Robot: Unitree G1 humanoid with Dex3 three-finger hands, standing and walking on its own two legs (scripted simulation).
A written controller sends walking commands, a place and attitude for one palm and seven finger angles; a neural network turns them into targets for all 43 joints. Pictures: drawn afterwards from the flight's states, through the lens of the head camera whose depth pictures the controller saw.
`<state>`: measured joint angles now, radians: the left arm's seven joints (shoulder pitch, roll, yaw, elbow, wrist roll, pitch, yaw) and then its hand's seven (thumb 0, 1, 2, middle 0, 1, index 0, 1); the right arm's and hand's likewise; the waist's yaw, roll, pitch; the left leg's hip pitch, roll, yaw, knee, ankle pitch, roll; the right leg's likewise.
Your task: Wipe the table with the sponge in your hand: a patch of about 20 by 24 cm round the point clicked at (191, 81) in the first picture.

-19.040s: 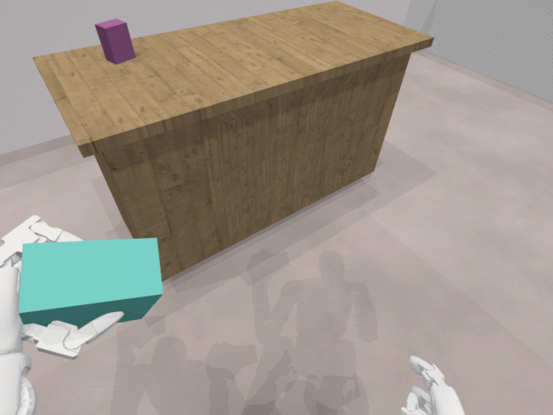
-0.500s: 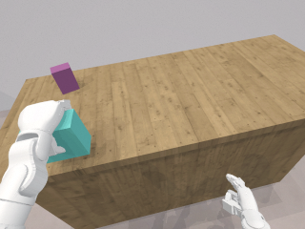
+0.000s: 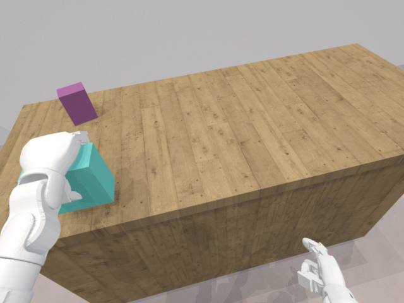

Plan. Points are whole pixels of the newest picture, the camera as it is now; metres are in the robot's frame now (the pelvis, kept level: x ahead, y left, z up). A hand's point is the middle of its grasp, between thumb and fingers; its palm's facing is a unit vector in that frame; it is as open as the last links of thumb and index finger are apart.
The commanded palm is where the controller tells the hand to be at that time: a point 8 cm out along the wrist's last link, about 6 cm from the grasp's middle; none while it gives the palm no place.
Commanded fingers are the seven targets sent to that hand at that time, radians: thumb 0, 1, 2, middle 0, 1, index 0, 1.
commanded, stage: move the sponge above the wiping area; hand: left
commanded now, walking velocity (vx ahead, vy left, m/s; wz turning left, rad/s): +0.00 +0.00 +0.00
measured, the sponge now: (77, 185) +0.28 +0.31 +0.09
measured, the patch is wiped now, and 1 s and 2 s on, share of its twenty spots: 0.00 0.00 0.00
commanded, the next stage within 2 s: lower the sponge onto the table in 0.82 s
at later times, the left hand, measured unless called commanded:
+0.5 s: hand (66, 165) +0.29 +0.31 +0.15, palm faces +0.06 -0.03 -1.00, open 9.9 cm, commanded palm +0.25 +0.30 +0.21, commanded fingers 0.00 0.10 1.30 -1.20 -1.60 -1.20 -1.60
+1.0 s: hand (62, 168) +0.28 +0.31 +0.15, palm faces +0.03 -0.02 -1.00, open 9.9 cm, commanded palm +0.25 +0.30 +0.22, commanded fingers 0.00 0.10 1.30 -1.20 -1.60 -1.20 -1.60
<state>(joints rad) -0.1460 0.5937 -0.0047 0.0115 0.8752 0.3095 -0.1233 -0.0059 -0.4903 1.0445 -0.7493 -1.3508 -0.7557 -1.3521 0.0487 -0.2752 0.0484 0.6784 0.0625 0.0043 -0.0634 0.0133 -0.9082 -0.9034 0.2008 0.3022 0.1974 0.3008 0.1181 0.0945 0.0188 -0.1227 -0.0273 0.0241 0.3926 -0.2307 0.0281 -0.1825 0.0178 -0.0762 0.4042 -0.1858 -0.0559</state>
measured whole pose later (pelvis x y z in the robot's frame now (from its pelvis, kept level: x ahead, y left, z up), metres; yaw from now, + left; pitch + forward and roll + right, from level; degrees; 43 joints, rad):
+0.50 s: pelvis +0.00 +0.00 +0.00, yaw +0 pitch -2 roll +1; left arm -0.13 0.59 0.01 -0.01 0.87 0.36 -0.12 -0.01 -0.49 1.04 -0.75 -1.35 -0.76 -1.35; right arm 0.04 -0.27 0.05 0.67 0.07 0.02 -0.05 0.01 -0.91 -0.90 0.20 0.30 0.20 0.30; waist 0.11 0.11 0.01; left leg -0.12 -0.02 0.03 0.39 -0.23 0.02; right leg -0.18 0.02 -0.07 0.41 -0.19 -0.06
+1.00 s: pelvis -0.01 -0.01 +0.00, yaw +0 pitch -3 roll +1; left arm -0.17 0.62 0.02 0.04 0.86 0.33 -0.15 -0.01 -0.49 1.05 -0.75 -1.35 -0.76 -1.35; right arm 0.04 -0.28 0.05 0.67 0.07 0.01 -0.06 0.01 -0.91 -0.90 0.20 0.30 0.20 0.30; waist 0.11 0.11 0.02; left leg -0.12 -0.02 0.02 0.40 -0.23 0.02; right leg -0.18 0.03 -0.08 0.41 -0.18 -0.07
